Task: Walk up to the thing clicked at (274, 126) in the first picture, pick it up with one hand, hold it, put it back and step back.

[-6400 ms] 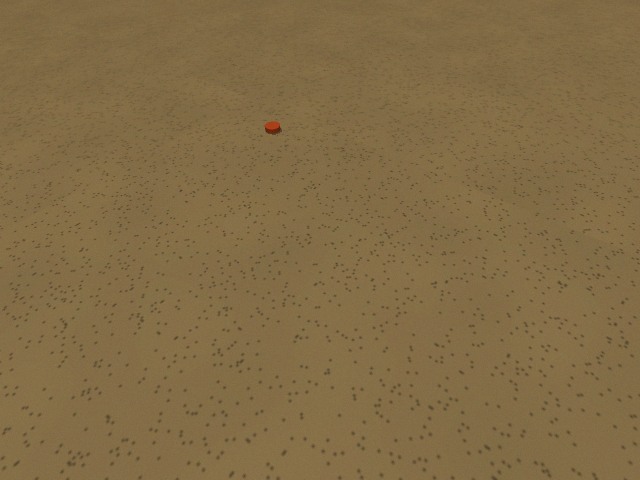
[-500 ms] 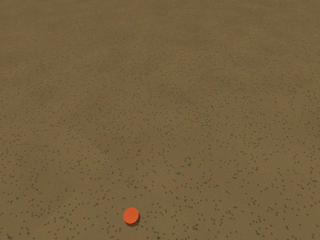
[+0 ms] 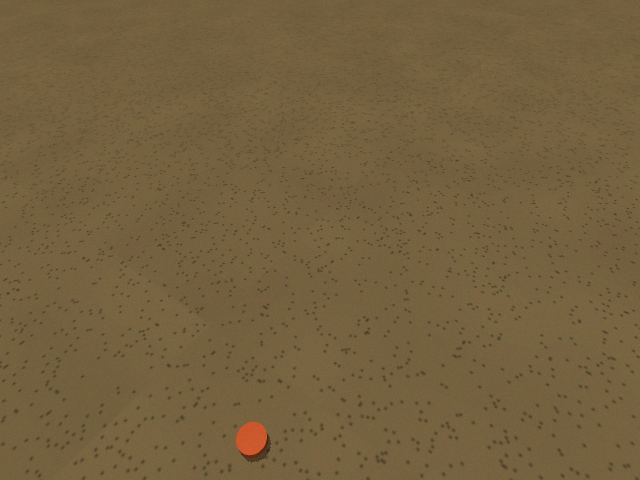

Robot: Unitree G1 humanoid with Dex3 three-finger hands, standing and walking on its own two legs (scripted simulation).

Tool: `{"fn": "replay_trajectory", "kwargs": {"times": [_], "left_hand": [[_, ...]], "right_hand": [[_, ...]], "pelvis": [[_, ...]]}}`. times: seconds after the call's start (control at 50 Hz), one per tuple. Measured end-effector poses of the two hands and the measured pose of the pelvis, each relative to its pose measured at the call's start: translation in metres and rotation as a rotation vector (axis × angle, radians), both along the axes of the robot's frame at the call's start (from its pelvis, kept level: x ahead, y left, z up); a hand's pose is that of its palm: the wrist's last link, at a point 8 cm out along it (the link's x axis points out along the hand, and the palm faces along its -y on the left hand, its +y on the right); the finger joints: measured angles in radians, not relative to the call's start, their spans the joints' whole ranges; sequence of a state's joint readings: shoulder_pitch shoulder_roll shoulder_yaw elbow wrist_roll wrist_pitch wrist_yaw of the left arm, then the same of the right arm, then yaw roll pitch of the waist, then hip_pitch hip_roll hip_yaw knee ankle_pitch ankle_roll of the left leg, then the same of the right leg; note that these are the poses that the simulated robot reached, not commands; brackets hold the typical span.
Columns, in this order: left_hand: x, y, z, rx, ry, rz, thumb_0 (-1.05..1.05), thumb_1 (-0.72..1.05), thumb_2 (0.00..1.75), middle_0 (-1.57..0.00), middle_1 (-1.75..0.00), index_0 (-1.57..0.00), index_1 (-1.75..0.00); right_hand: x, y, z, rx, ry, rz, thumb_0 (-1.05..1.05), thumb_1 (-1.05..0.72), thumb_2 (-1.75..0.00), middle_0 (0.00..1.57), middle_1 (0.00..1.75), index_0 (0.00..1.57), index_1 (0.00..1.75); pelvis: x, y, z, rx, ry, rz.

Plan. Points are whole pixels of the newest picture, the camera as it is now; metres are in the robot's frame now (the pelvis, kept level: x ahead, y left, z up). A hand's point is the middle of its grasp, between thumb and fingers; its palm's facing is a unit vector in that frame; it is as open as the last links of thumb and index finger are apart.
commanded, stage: walk up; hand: left
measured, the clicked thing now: (252, 439) +0.41 +0.25 -0.77
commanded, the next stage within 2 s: stand in 0.54 s
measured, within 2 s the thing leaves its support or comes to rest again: neither
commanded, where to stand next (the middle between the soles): +0.02 +0.01 m, yaw +0 degrees
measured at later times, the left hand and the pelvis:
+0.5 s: hand out of the picture +0.09 +0.26 -0.16, palm faces +0.01 -0.95 -0.32, open 7.4 cm; pelvis +0.01 +0.00 +0.00, yaw +0 degrees
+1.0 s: hand out of the picture +0.09 +0.26 -0.15, palm faces -0.01 -0.94 -0.35, open 7.4 cm; pelvis +0.01 +0.00 +0.00, yaw +0 degrees
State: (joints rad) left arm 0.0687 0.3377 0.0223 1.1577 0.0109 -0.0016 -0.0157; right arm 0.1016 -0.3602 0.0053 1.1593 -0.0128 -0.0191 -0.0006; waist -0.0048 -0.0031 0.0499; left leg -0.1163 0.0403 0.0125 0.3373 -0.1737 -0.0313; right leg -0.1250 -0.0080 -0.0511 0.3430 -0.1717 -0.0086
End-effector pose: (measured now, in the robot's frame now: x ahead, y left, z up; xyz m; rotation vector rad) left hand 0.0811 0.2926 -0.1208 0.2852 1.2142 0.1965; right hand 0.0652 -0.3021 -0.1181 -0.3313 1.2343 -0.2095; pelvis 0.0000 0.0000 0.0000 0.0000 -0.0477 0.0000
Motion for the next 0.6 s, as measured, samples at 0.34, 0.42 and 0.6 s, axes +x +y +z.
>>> {"fn": "replay_trajectory", "kwargs": {"times": [0.34, 0.42, 0.6], "left_hand": [[-0.001, 0.006, 0.001, 0.008, 0.014, 0.013, 0.0, 0.91, 0.9, -0.21, -0.3, -0.2, -0.3], [-0.001, 0.007, 0.001, 0.007, 0.012, 0.017, 0.0, 0.91, 0.9, -0.21, -0.3, -0.2, -0.3], [-0.003, 0.007, 0.0, 0.005, 0.021, 0.015, 0.0, 0.91, 0.9, -0.21, -0.3, -0.2, -0.3]], "right_hand": [[0.0, 0.009, -0.003, 0.015, 0.006, -0.001, 0.01, -0.91, -0.9, 0.2, 0.3, 0.21, 0.3], [0.006, 0.011, -0.002, 0.015, -0.007, 0.006, 0.01, -0.91, -0.9, 0.2, 0.3, 0.21, 0.3], [0.017, 0.011, 0.0, 0.012, -0.021, 0.012, 0.01, -0.91, -0.9, 0.2, 0.3, 0.21, 0.3]], "pelvis": [[0.004, 0.003, 0.0, -0.001, 0.001, -0.001], [0.005, 0.004, 0.0, 0.0, 0.002, -0.002], [0.007, 0.005, 0.001, 0.001, 0.004, -0.004]]}}
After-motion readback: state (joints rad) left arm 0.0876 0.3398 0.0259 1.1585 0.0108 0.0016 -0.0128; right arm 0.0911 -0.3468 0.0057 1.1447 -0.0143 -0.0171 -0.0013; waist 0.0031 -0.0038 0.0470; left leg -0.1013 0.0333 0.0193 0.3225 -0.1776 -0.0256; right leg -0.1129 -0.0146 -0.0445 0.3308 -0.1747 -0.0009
